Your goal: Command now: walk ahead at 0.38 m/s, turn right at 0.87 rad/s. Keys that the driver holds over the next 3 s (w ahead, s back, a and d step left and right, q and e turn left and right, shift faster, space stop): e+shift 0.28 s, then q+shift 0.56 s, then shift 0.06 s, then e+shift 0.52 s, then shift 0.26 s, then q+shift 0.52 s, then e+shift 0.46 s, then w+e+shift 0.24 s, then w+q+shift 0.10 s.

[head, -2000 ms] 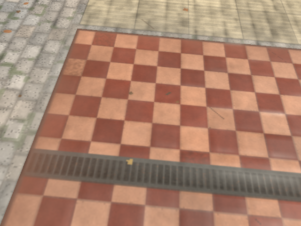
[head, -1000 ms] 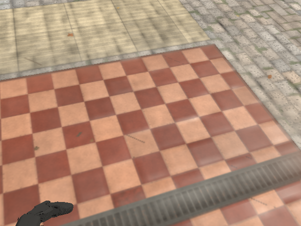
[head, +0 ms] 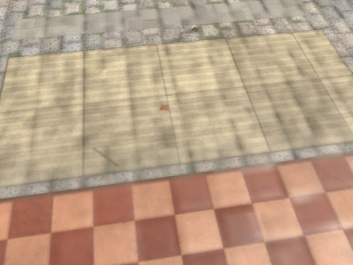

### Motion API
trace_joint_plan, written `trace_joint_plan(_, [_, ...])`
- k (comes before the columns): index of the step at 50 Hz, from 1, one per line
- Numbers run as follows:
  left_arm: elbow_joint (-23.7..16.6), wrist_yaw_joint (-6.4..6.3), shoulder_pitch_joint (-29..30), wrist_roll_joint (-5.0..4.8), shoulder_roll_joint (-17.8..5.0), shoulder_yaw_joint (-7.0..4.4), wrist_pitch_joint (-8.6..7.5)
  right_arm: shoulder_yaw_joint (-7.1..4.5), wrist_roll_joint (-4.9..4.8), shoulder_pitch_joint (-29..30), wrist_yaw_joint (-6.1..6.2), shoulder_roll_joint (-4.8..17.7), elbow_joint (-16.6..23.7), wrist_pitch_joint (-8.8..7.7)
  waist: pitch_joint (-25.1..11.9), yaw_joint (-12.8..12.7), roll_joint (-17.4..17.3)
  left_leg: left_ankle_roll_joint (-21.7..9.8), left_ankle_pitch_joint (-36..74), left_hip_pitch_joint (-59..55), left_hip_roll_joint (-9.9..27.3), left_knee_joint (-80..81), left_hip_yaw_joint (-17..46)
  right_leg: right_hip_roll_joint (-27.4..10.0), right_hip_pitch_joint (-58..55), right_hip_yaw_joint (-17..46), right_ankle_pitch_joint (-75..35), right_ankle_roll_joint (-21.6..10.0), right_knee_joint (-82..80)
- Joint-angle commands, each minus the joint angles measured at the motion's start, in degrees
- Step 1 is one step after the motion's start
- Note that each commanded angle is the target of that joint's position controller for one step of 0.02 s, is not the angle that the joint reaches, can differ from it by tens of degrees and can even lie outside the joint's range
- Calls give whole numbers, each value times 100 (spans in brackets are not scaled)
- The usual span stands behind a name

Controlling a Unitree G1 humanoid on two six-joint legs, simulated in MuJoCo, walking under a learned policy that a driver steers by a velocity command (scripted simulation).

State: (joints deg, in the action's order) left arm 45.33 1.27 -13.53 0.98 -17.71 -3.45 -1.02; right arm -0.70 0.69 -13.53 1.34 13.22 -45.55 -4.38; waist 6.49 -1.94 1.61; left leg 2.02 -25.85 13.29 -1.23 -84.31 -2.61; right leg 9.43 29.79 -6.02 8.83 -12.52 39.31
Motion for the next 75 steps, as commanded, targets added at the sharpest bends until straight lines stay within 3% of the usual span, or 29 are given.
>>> trace_joint_plan(1, [-375, -158, -463, -106, -823, -276, 79, -106, 228, -290, 29, 873, 720, -27, -1126, 272, -903, 30, 59, 2640, 238, -449, 766, -2106, -2759, 3955, -2359, -1098, -2177])
trace_joint_plan(3, [-344, -169, -493, -137, -709, -214, 6, -112, 285, -175, 70, 902, 801, 269, -716, 419, -973, 205, 160, 1988, 510, 543, 712, -1798, -1526, 3216, -3629, -781, -2202])
trace_joint_plan(6, [-318, -148, -673, -61, -963, -300, -78, -40, 220, 178, 91, 696, 1002, 441, -1073, 315, -787, 312, 653, 1749, 580, 1627, 605, -1288, -1388, 2654, -4765, -324, -1865])
trace_joint_plan(11, [-405, -298, -906, -180, -983, -363, 195, -24, 161, 924, 70, 759, 1290, 554, -1346, -82, -41, 242, 1663, 2509, 388, 2429, 762, -864, -2270, 2927, -3874, 540, -1455])
trace_joint_plan(14, [-480, -315, -1010, -130, -1000, -394, 297, -21, 130, 1308, 80, 867, 1386, 545, -1106, -248, 157, 204, 1571, 2892, 225, 2868, 983, -897, -2687, 3486, -3225, 586, -1423])
trace_joint_plan(19, [-379, -374, -1171, 29, -579, -211, 266, 12, 105, 1144, 19, 904, 1145, 400, -959, -431, 334, -59, 1708, 2505, 264, 3838, 593, -1153, -3135, 3085, -4368, 655, -1140])
trace_joint_plan(22, [-321, -396, -922, 94, -434, -62, 233, 35, 51, 698, -56, 867, 910, 321, -894, -208, 283, -360, 1574, 1276, 205, 4719, 480, -1278, -2642, 2965, -4410, 686, -1096])
trace_joint_plan(24, [-276, -404, -650, 45, -634, -39, 171, -26, 20, 61, -37, 988, 641, 289, -893, 193, 174, -635, 2105, 70, 48, 5811, 538, -1225, -2290, 2713, -4483, 798, -657])
trace_joint_plan(25, [-317, -402, -633, 38, -789, -63, 122, -103, 19, -252, -15, 1267, 585, 250, -1112, 318, -173, -888, 3468, -664, 382, 5960, 1223, -946, -2005, 2441, -3490, 942, -10])
trace_joint_plan(26, [-427, -413, -967, 107, -827, -107, 128, -207, -7, -401, -25, 1759, 689, 280, -1455, 155, -1335, -1607, 6251, -1290, 1648, 5776, 2816, -137, -1387, 1670, 244, 1181, 1533])
trace_joint_plan(27, [-469, -415, -1013, 126, -788, -63, 222, -221, -96, -440, -83, 1534, 644, 399, -1703, 57, -1753, -2302, 6528, -1299, 2233, 6194, 3996, 249, -784, 1073, 2827, 1274, 2189])
trace_joint_plan(28, [-431, -382, -806, 249, -875, -45, 258, -262, -110, -444, -157, 1443, 667, 457, -1280, 57, -1037, -2240, 5369, -1017, 2024, 6410, 4088, 30, -316, 1226, 2812, 1275, 2661])
trace_joint_plan(30, [-497, -317, -230, 164, -750, -9, 340, -322, -54, -149, -157, 1344, 709, 569, -816, 29, -545, -1677, 3283, -331, 1266, 6677, 3317, -285, -187, 1296, 2086, 1330, 2621])
trace_joint_plan(33, [-579, -245, -16, 105, -517, 90, 398, -424, -27, -59, -155, 1357, 752, 654, -857, 29, -765, -1198, 1729, -64, 544, 6905, 2940, -329, -386, 1119, 1569, 1414, 1857])
trace_joint_plan(42, [-710, -345, 575, -38, -493, 142, 228, -715, 15, -367, -170, 1501, 725, 769, -992, 416, -1021, -1006, 506, -232, 383, 7072, 3872, -234, -616, 1338, 1370, 1318, 270])
trace_joint_plan(47, [-434, -411, -213, -38, -477, 136, 85, -626, 32, -3, -159, 1232, 712, 795, -1098, 137, -1140, -683, 460, 451, 177, 6859, 3554, -362, -2151, 1100, 718, 979, -1462])
trace_joint_plan(48, [-430, -437, -178, -3, -540, 115, 70, -557, 16, -144, -123, 1095, 649, 775, -1060, 181, -910, -537, 0, 688, -20, 6656, 3360, -596, -2436, 1340, 637, 857, -1922])
trace_joint_plan(50, [-690, -397, 493, 214, -864, 167, 37, -458, -52, -125, -63, 831, 643, 749, -700, 270, 822, -194, -239, 1039, -1109, 4834, 1658, -2565, -1535, 3967, 1622, 245, -3291])
trace_joint_plan(51, [-536, -324, 616, 216, -412, 284, 17, -465, 55, -202, -41, 979, 496, 728, -630, 449, 421, -144, 99, 305, -589, 4468, 1775, -2484, -923, 3862, 893, 98, -3029])
trace_joint_plan(52, [-506, -270, 829, 82, -255, 331, 6, -431, 64, -251, -79, 931, 445, 728, -647, 658, 415, -120, 479, 82, -389, 4482, 1383, -2110, -921, 3413, 414, 183, -2835])
trace_joint_plan(54, [-386, -215, 468, 10, -908, 79, 54, -453, 95, 114, -48, 1115, 528, 703, -534, 417, 719, -92, 358, 667, -510, 4148, 930, -1683, -1535, 3264, -656, 284, -2324])
trace_joint_plan(56, [-234, -180, -158, -38, -1139, -69, 118, -410, 42, 307, -11, 1122, 579, 703, -564, 221, 652, -5, -125, 1359, -547, 3863, 789, -1696, -2345, 3535, -1912, 214, -1984])
trace_joint_plan(65, [-83, -171, -573, -71, -1094, -411, 259, -249, -128, 910, 119, 1002, 918, 593, -1082, 70, 727, -51, -48, 1198, -576, 4418, 922, -1378, -2978, 4258, -2154, 239, -1789])
trace_joint_plan(69, [-288, -107, 55, -76, -1060, -465, 326, -240, -100, 288, 216, 1015, 752, 508, -1049, 459, 710, -180, 885, -537, -563, 6262, 877, -953, -1702, 4286, -851, 747, -1740])
trace_joint_plan(70, [-342, -119, 77, -110, -884, -423, 311, -293, -56, 147, 275, 1221, 689, 473, -1062, 469, 385, -283, 1271, -1385, -74, 6957, 1159, -590, -921, 3940, 366, 1093, -1435])
trace_joint_plan(71, [-299, -141, -564, -99, -390, -325, 293, -356, -22, 357, 329, 1639, 806, 500, -1271, 91, -922, -584, 573, -1995, 1422, 7380, 2515, 108, -245, 2772, 2114, 1392, -55])
trace_joint_plan(72, [-283, -212, -602, 3, -717, -379, 291, -356, 65, 826, 291, 1843, 1022, 546, -937, 118, -1070, -1126, 684, -1046, 2313, 7461, 3415, 270, 288, 1844, 2481, 1451, 944])
trace_joint_plan(73, [-291, -205, -356, 90, -1059, -442, 315, -306, 105, 678, 243, 1517, 909, 556, -723, 105, -772, -1409, 1560, -601, 2227, 7219, 3049, -255, 40, 1707, 2199, 1428, 1642])
trace_joint_plan(75, [-117, -124, -489, 93, -887, -413, 401, -174, 55, 822, 147, 1055, 885, 515, -468, -68, -627, -1267, 2839, -289, 1478, 6885, 1903, -292, -140, 1592, 1710, 1406, 2369])
